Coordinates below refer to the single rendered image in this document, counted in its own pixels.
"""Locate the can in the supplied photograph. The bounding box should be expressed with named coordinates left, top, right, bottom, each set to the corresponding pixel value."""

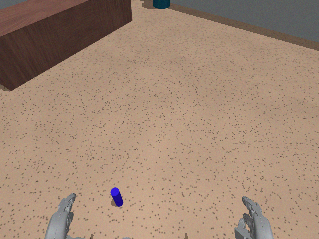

left=110, top=187, right=123, bottom=207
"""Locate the right robot hand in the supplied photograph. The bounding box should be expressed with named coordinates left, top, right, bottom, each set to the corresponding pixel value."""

left=234, top=196, right=274, bottom=239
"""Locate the left robot hand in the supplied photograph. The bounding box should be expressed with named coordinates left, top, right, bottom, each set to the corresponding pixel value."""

left=44, top=193, right=85, bottom=239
